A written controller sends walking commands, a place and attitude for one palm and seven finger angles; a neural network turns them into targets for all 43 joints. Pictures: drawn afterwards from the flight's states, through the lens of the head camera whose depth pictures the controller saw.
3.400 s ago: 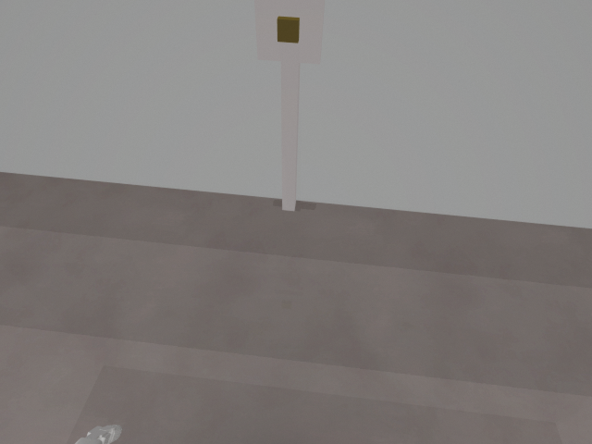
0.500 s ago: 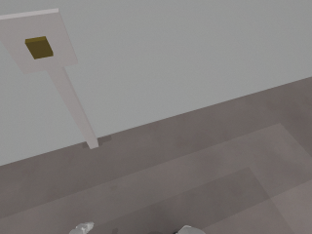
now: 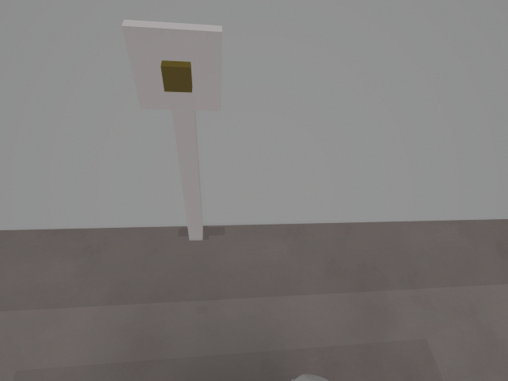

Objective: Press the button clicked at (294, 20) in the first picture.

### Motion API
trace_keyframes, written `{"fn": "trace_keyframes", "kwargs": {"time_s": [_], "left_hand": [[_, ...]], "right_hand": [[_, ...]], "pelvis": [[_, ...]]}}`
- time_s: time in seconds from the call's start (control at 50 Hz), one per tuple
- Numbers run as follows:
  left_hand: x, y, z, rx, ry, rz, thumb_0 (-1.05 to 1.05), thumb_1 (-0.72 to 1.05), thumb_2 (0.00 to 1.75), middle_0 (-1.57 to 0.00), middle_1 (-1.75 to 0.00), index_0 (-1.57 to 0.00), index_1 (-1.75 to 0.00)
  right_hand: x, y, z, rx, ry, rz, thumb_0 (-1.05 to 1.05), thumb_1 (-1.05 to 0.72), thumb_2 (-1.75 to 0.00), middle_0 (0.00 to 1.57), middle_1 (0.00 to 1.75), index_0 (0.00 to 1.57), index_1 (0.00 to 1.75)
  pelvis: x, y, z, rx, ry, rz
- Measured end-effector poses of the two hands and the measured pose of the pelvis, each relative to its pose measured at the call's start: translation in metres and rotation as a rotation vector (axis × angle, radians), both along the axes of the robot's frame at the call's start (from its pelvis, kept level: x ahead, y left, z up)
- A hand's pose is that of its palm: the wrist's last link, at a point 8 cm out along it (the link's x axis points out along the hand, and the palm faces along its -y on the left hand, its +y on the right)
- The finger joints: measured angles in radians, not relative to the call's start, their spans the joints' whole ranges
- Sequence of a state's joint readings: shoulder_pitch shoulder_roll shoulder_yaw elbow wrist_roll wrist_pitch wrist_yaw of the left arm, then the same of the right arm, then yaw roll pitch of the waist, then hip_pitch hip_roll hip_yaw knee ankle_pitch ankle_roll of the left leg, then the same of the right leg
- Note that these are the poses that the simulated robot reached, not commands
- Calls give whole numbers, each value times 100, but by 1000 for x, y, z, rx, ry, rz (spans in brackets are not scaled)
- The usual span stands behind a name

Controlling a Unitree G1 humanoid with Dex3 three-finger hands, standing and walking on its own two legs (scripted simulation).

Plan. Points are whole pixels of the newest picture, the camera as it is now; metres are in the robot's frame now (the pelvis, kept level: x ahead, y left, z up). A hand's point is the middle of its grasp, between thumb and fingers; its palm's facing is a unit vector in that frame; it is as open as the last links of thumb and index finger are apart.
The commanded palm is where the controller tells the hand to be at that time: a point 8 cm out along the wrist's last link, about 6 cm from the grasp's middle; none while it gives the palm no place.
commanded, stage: turn to face it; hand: left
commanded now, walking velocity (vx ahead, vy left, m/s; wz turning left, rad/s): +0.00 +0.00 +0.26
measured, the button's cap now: (177, 76) +0.72 +0.23 +0.07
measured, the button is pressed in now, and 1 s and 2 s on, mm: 0 0 0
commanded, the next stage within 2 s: take the last steps up to it in 0.14 s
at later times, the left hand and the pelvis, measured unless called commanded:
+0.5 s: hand out of the picture -0.02 +0.12 -0.15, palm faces +0.18 -0.96 -0.20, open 7.4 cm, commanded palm none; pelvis +0.00 -0.05 +0.01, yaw +6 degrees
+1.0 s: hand out of the picture +0.03 +0.21 -0.18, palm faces +0.17 -0.98 -0.14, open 7.4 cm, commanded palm none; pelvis +0.09 +0.04 +0.01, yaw +6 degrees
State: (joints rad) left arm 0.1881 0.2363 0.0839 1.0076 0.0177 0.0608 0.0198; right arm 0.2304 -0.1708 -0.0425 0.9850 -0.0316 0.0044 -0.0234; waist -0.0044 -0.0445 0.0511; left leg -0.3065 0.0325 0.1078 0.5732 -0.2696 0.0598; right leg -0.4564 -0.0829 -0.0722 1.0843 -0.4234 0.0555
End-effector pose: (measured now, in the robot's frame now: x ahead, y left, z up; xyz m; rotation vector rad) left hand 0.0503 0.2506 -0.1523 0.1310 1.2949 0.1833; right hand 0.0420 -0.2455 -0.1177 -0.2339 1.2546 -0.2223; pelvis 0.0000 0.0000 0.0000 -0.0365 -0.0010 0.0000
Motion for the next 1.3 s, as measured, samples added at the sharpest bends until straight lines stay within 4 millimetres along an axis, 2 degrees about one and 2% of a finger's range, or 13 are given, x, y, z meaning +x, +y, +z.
{"fn": "trace_keyframes", "kwargs": {"time_s": [0.1, 0.2, 0.36, 0.48, 0.6, 0.7, 0.82, 0.86, 0.92, 1.0, 1.08, 1.18, 1.3], "left_hand": [[-26, 9, 13, 25, 50, 34, 1, 91, 90, -19, -30, -19, -30], [-38, 0, 18, 38, 59, 54, 1, 91, 90, -19, -30, -19, -30], [-45, -44, 21, 55, -24, 62, 1, 91, 90, -19, -30, -19, -30], [-81, -81, 30, 8, 9, 122, 1, 91, 89, -19, -30, -20, -30], [-119, -105, 26, -62, 115, 186, 1, 91, 89, -20, -30, -20, -30], [-145, -108, 21, -116, 216, 254, 1, 91, 89, -20, -30, -20, -30], [-157, -84, 5, -174, 349, 287, 1, 91, 89, -20, -30, -20, -30], [-146, -68, 2, -176, 376, 255, 1, 91, 89, -20, -30, -20, -30], [-107, -37, 3, -150, 344, 192, 1, 91, 89, -20, -30, -20, -30], [-28, 4, 5, -88, 191, 142, 1, 91, 89, -19, -30, -19, -30], [53, 30, 10, -38, 36, 109, 1, 91, 90, -19, -30, -19, -30], [142, 33, 20, -14, -79, 49, 1, 91, 90, -19, -30, -19, -30], [234, 6, 21, -9, -127, -50, 1, 91, 90, -19, -30, -19, -30]], "right_hand": [[11, 10, 3, 31, -4, 34, 0, -91, -90, 20, 30, 20, 30], [11, 7, -3, 60, -1, 46, 0, -92, -90, 20, 30, 20, 30], [0, -18, -31, 126, 22, 63, 0, -91, -90, 20, 30, 20, 30], [2, -31, -22, 148, 52, 88, 1, -91, -90, 20, 30, 20, 30], [10, -33, -17, 123, 86, 106, 0, -91, -90, 20, 30, 20, 30], [37, -15, -15, 99, 112, 153, 1, -91, -90, 20, 30, 19, 30], [99, 34, -14, 72, 9, 202, 1, -91, -90, 20, 30, 20, 30], [112, 47, -11, 70, -47, 181, 0, -92, -90, 20, 30, 20, 30], [119, 53, -1, 48, -97, 122, -1, -95, -90, 20, 30, 20, 30], [106, 56, 4, 36, -39, 88, -2, -96, -90, 20, 30, 20, 30], [82, 64, 0, 60, 77, 49, -1, -94, -90, 20, 30, 20, 30], [55, 76, -7, 113, 219, -16, 0, -92, -90, 20, 30, 20, 30], [46, 75, -16, 172, 358, -103, 0, -91, -90, 20, 30, 20, 30]], "pelvis": [[0, 1, 9, 1, 4, 21], [-5, -6, 9, 13, -5, 45], [-15, -37, -2, 52, -17, 81], [-6, -48, 11, 60, -20, 107], [7, -44, 13, 41, -16, 143], [24, -27, 10, 22, -6, 161], [51, 8, -4, 11, -4, 152], [59, 18, -4, 16, -13, 125], [73, 30, 3, 13, -23, 103], [93, 38, 11, 15, -25, 99], [115, 41, 13, 24, -25, 97], [146, 37, 11, 33, -23, 94], [191, 21, 2, 39, -15, 78]]}}
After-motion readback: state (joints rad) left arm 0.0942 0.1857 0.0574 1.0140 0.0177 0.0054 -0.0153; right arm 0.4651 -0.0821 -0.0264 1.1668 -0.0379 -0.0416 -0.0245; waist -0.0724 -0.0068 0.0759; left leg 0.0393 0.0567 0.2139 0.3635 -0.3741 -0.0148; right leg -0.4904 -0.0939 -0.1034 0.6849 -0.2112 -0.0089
